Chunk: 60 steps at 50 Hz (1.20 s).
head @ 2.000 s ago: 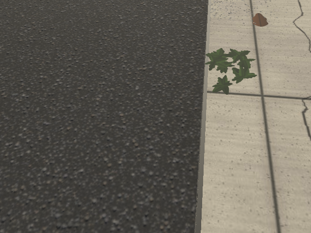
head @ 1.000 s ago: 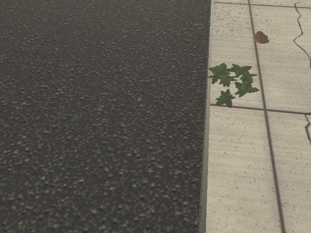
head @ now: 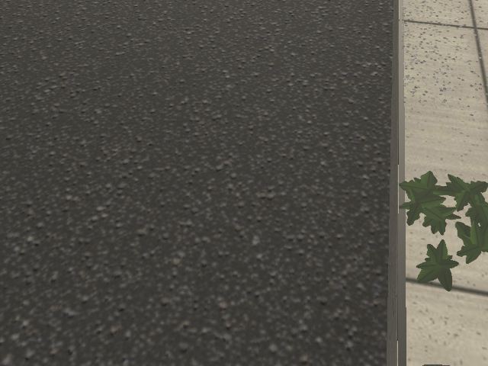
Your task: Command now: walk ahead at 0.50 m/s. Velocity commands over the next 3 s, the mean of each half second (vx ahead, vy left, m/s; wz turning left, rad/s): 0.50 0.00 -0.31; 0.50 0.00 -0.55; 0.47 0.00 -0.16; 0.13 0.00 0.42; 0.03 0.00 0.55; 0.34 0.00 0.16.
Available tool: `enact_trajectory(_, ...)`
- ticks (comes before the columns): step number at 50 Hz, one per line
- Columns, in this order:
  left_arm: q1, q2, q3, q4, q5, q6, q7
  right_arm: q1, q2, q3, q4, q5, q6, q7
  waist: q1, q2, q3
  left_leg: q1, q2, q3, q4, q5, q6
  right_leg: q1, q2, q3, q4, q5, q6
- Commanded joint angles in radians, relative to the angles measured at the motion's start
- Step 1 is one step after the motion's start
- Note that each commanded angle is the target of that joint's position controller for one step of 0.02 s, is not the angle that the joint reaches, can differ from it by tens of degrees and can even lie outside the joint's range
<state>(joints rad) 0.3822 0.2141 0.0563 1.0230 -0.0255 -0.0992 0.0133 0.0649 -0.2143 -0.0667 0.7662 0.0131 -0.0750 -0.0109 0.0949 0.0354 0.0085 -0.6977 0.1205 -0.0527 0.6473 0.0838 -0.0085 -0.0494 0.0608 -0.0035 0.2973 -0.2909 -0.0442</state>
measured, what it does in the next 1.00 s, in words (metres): walks ahead, turning right: left foot, then right foot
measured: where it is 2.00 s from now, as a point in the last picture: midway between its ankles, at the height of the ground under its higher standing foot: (382, 211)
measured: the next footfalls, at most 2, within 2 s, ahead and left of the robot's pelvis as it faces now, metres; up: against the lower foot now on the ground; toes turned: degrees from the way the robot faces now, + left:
left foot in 0.10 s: +0.26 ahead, +0.16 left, +0.00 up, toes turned +1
right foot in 0.68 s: +0.51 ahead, -0.12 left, +0.00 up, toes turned -21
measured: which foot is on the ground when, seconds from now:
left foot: up 0.00-0.08, down 0.10-0.66, up 0.68-1.00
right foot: down 0.00-0.12, up 0.14-0.66, down 0.68-1.00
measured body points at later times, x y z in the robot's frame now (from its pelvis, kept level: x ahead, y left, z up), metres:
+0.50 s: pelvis +0.28 +0.06 +0.00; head +0.30 +0.05 +0.45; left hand +0.50 +0.27 -0.11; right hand +0.24 -0.21 -0.13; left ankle +0.22 +0.16 -0.74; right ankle +0.43 -0.14 -0.68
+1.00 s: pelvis +0.54 -0.06 +0.00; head +0.57 -0.09 +0.45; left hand +0.70 +0.18 -0.11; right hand +0.60 -0.36 -0.10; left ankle +0.75 +0.03 -0.68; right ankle +0.47 -0.11 -0.74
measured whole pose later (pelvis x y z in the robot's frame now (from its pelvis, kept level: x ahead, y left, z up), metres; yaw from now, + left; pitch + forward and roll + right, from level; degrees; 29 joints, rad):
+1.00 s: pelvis +0.54 -0.06 +0.00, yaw -29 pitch +2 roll +0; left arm 0.36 0.26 0.09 0.83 0.01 -0.04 -0.01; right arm 0.09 -0.25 -0.03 0.71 -0.05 -0.04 0.03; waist 0.05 0.05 0.04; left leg -0.67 0.13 -0.03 0.82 -0.11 -0.06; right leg -0.14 0.13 0.12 0.35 -0.22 -0.09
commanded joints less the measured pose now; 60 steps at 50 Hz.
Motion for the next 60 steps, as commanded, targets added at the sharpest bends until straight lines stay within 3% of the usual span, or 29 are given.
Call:
enact_trajectory(1, 0.015, 0.172, 0.033, -0.04, -0.011, -0.003, 0.006, -0.119, -0.039, 0.004, -0.1, 0.006, -0.015, 0.021, -0.014, -0.099, 0.06, 0.078, -0.04, 0.034, -0.093, -0.03, 0.02, -0.038, -0.279, 0.146, -0.056, 0.342, -0.143)
enact_trajectory(3, 0.01, 0.188, 0.041, -0.042, -0.009, 0.008, 0.005, -0.094, -0.07, -0.005, -0.112, 0.002, -0.02, 0.028, -0.049, -0.112, 0.038, 0.155, -0.066, 0.043, -0.137, -0.135, 0.059, 0.015, -0.305, 0.161, 0.024, 0.482, -0.123)
enact_trajectory(5, -0.02, 0.178, 0.034, -0.058, -0.004, 0.014, 0.003, 0.165, -0.15, -0.045, -0.048, -0.007, -0.026, 0.02, -0.185, -0.105, -0.112, 0.539, -0.103, 0.067, -0.167, -0.145, 0.118, -0.06, -0.231, 0.117, 0.299, 0.703, -0.08)
enact_trajectory(6, -0.02, 0.117, 0.012, -0.091, 0.02, 0.008, -0.004, 0.38, -0.247, -0.07, -0.018, -0.024, -0.024, 0.007, -0.255, 0.016, -0.296, 0.892, 0.115, -0.147, -0.114, -0.107, 0.191, -0.29, -0.152, 0.062, 0.643, 0.416, -0.043)
enact_trajectory(7, 0.13, 0.007, -0.022, -0.081, -0.003, -0.011, -0.012, 0.408, -0.278, -0.073, 0.011, -0.02, -0.025, 0.021, -0.189, 0.312, -0.445, 1.159, 0.333, -0.589, -0.257, -0.291, 0.328, -0.622, -0.007, 0.068, 0.949, -0.272, -0.003)
enact_trajectory(8, 0.087, 0.135, 0.015, -0.059, -0.029, -0.019, -0.012, 0.407, -0.165, -0.047, -0.001, -0.027, -0.023, 0.021, -0.224, 0.199, -0.396, 1.106, 0.294, -0.612, -0.32, -0.378, 0.291, -0.702, -0.05, 0.172, 1.063, -0.267, -0.013)
enact_trajectory(9, -0.03, 0.176, 0.03, -0.099, -0.035, -0.018, -0.008, 0.32, -0.123, -0.031, -0.008, -0.023, -0.024, 0.015, -0.213, 0.14, -0.24, 0.966, 0.26, -0.427, -0.327, -0.314, 0.236, -0.754, -0.094, 0.137, 1.076, -0.167, -0.018)
enact_trajectory(10, -0.093, 0.157, 0.031, -0.115, -0.022, -0.013, -0.001, 0.236, -0.104, -0.021, -0.018, -0.022, -0.027, 0.017, -0.179, 0.05, -0.162, 0.812, 0.219, -0.312, -0.36, -0.22, 0.215, -0.713, -0.138, 0.117, 1.032, -0.073, -0.015)
enact_trajectory(11, -0.113, 0.14, 0.037, -0.12, -0.007, -0.003, 0.002, 0.188, -0.078, -0.016, -0.015, -0.026, -0.032, 0.021, -0.148, 0.035, -0.102, 0.708, 0.181, -0.228, -0.4, -0.179, 0.202, -0.683, -0.163, 0.118, 0.98, -0.016, -0.013)
enact_trajectory(13, -0.079, 0.094, 0.039, -0.121, -0.012, 0.026, 0.0, 0.162, -0.049, -0.013, 0.004, -0.033, -0.044, 0.023, -0.101, 0.06, -0.068, 0.611, 0.141, -0.12, -0.459, -0.134, 0.187, -0.605, -0.191, 0.126, 0.931, 0.04, -0.016)
enact_trajectory(17, -0.139, 0.072, 0.04, -0.154, -0.004, 0.053, 0.0, 0.189, -0.087, -0.027, 0.045, -0.033, -0.051, 0.006, -0.084, 0.018, 0.005, 0.572, 0.147, 0.018, -0.507, -0.013, 0.189, -0.689, -0.187, 0.152, 0.822, 0.145, 0.003)
enact_trajectory(22, -0.285, 0.071, 0.031, -0.208, 0.009, 0.048, -0.029, 0.206, -0.127, -0.036, 0.07, -0.029, -0.046, -0.014, -0.111, 0.012, 0.049, 0.581, 0.117, 0.168, -0.544, -0.016, 0.16, -0.671, -0.166, 0.084, 0.533, 0.368, 0.012)
enact_trajectory(28, -0.459, 0.059, 0.013, -0.299, 0.002, 0.05, -0.07, 0.309, -0.153, -0.045, 0.119, -0.012, -0.007, -0.021, -0.167, 0.01, 0.098, 0.794, 0.167, 0.249, -0.46, 0.127, 0.145, -0.716, -0.147, -0.02, 0.369, 0.273, -0.022)
enact_trajectory(31, -0.417, 0.101, 0.032, -0.319, -0.004, 0.053, -0.084, 0.287, -0.202, -0.055, 0.109, -0.005, 0.013, -0.028, -0.115, 0.062, 0.03, 0.837, 0.172, 0.285, -0.289, 0.56, 0.12, -0.552, -0.061, -0.113, 0.358, 0.107, -0.071)
enact_trajectory(33, -0.168, 0.186, 0.079, -0.264, -0.008, 0.053, -0.072, 0.242, -0.231, -0.058, 0.091, 0.002, 0.027, -0.032, 0.026, 0.064, -0.106, 0.754, 0.128, 0.311, 0.046, 0.675, 0.08, -0.207, 0.024, -0.135, 0.272, 0.117, -0.129)
enact_trajectory(34, -0.002, 0.277, 0.115, -0.229, -0.001, 0.06, -0.049, 0.235, -0.217, -0.051, 0.069, -0.01, 0.018, -0.035, 0.091, -0.031, -0.196, 0.486, 0.085, 0.309, 0.357, 0.345, 0.028, 0.115, -0.087, 0.076, 0.247, 0.16, -0.191)
enact_trajectory(35, -0.018, 0.362, 0.121, -0.233, -0.005, 0.053, -0.042, 0.319, -0.05, -0.003, 0.02, -0.038, -0.012, -0.016, -0.043, -0.274, -0.271, 0.049, -0.127, 0.186, 0.7, -0.649, -0.034, 0.405, -0.329, 0.643, 0.163, 0.033, -0.368)
enact_trajectory(36, 0.033, 0.305, 0.102, -0.251, 0.009, 0.048, -0.041, 0.221, -0.11, -0.008, -0.006, 0.01, -0.061, -0.001, 0.027, -0.177, -0.367, -0.07, -0.15, -0.035, 0.816, -0.676, -0.018, 0.458, -0.385, 0.839, 0.012, -0.059, -0.4)
enact_trajectory(37, 0.001, 0.246, 0.088, -0.241, 0.013, 0.04, -0.038, 0.142, -0.14, -0.016, -0.03, 0.041, -0.081, 0.005, 0.029, -0.135, -0.231, -0.164, -0.101, -0.037, 0.801, -0.579, 0.001, 0.377, -0.363, 0.698, -0.004, 0.013, -0.351)
enact_trajectory(39, -0.154, 0.175, 0.066, -0.278, 0.002, 0.03, -0.039, 0.128, -0.154, -0.024, -0.024, -0.008, -0.084, -0.012, -0.064, -0.015, -0.103, -0.053, -0.021, -0.033, 0.629, -0.436, 0.003, 0.08, -0.282, 0.479, -0.004, 0.222, -0.28)
enact_trajectory(42, -0.187, 0.163, 0.055, -0.3, 0.015, 0.026, -0.026, 0.148, -0.145, -0.032, -0.048, -0.027, -0.047, -0.014, -0.124, -0.033, -0.071, 0.064, 0.006, -0.028, 0.508, -0.394, -0.039, -0.099, -0.241, 0.384, -0.043, 0.414, -0.274)
enact_trajectory(43, -0.105, 0.205, 0.063, -0.249, 0.045, 0.033, -0.017, 0.198, -0.081, 0.007, -0.031, -0.103, 0.003, 0.021, -0.138, -0.009, -0.04, 0.126, 0.003, 0.043, 0.462, -0.383, -0.046, -0.174, -0.195, 0.276, -0.03, 0.582, -0.241)
enact_trajectory(46, -0.054, 0.199, 0.065, -0.246, 0.037, 0.042, -0.019, 0.119, -0.075, 0.021, -0.076, -0.078, 0.039, 0.04, -0.107, -0.092, -0.017, 0.136, -0.01, 0.079, 0.311, -0.255, -0.063, -0.22, -0.131, 0.219, -0.027, 0.602, -0.194)
enact_trajectory(52, 0.023, 0.185, 0.06, -0.245, 0.042, 0.047, -0.021, -0.038, -0.096, 0.032, -0.131, -0.048, 0.022, 0.039, -0.018, -0.123, -0.001, 0.16, -0.042, 0.075, 0.007, -0.095, -0.032, -0.078, -0.173, 0.275, -0.022, 0.452, -0.154)
enact_trajectory(55, 0.013, 0.197, 0.06, -0.252, 0.052, 0.039, -0.012, 0.017, -0.132, 0.016, -0.131, -0.047, 0.011, 0.035, -0.049, -0.125, 0.0, 0.249, -0.069, 0.064, -0.077, -0.18, 0.02, -0.019, -0.225, 0.328, 0.044, 0.522, -0.125)
enact_trajectory(57, -0.012, 0.201, 0.057, -0.255, 0.051, 0.035, -0.01, 0.185, -0.145, 0.002, -0.081, -0.054, -0.002, 0.021, -0.134, -0.088, -0.056, 0.436, -0.118, 0.1, -0.19, -0.22, 0.058, 0.0, -0.175, 0.287, 0.243, 0.695, -0.097)
enact_trajectory(58, -0.011, 0.162, 0.044, -0.265, 0.049, 0.03, -0.015, 0.295, -0.173, -0.007, -0.061, -0.068, -0.016, 0.012, -0.179, -0.031, -0.136, 0.607, -0.044, 0.028, -0.205, -0.22, 0.084, -0.069, -0.108, 0.231, 0.447, 0.625, -0.073)
enact_trajectory(59, 0.068, 0.09, 0.027, -0.297, 0.014, 0.026, -0.017, 0.376, -0.279, -0.028, -0.063, -0.083, -0.019, 0.007, -0.164, 0.167, -0.24, 0.852, 0.189, -0.333, -0.259, -0.245, 0.175, -0.331, 0.024, 0.118, 0.758, 0.258, -0.025)
enact_trajectory(60, 0.127, 0.121, 0.034, -0.273, 0.024, 0.031, -0.014, 0.387, -0.292, -0.044, -0.034, -0.059, 0.005, 0.021, -0.146, 0.287, -0.246, 0.87, 0.283, -0.609, -0.388, -0.329, 0.253, -0.509, 0.097, 0.057, 0.965, -0.232, -0.009)
Over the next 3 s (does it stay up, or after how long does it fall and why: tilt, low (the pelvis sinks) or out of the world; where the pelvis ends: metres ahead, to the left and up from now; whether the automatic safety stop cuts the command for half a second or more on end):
stays up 1.00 -0.30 0.01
